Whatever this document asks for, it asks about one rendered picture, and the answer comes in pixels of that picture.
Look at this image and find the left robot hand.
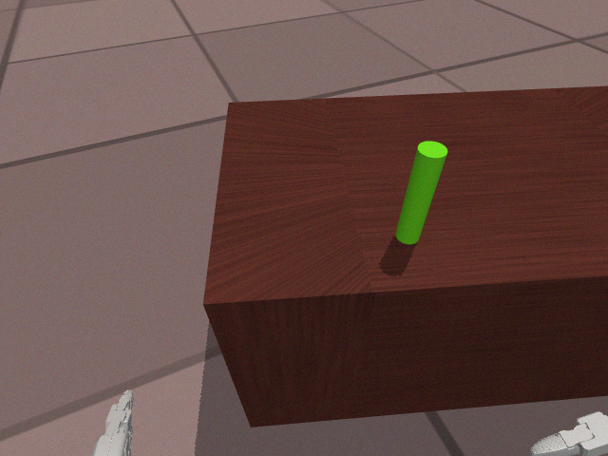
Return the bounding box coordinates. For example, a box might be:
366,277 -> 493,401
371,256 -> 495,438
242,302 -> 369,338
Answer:
91,389 -> 133,456

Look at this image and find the right robot hand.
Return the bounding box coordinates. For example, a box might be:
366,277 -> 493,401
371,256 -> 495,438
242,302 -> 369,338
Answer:
530,411 -> 608,456

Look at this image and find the can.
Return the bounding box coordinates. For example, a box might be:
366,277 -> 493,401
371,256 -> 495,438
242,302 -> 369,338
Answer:
395,141 -> 447,244

